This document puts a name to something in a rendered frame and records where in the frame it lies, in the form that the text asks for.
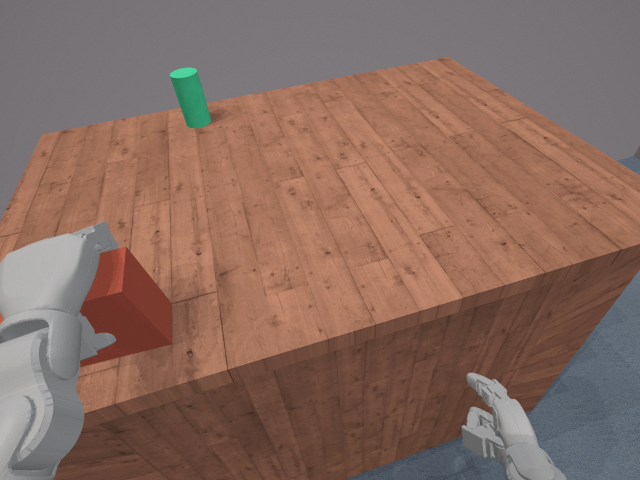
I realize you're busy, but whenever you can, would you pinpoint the table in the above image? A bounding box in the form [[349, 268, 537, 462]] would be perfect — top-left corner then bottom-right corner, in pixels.
[[0, 57, 640, 480]]

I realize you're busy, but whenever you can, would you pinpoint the left robot forearm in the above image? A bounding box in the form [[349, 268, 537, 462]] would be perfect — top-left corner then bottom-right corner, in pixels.
[[0, 309, 84, 480]]

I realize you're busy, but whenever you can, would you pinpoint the right robot forearm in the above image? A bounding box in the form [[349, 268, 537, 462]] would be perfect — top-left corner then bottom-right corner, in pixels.
[[503, 443, 567, 480]]

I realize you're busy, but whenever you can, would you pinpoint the robot right hand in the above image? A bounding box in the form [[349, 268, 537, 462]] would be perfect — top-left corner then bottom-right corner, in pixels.
[[462, 373, 539, 468]]

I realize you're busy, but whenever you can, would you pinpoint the sponge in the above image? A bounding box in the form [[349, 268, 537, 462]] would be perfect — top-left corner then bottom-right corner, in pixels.
[[0, 247, 172, 367]]

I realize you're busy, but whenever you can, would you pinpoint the robot left hand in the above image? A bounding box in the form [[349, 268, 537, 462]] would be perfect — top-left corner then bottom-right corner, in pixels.
[[0, 221, 119, 361]]

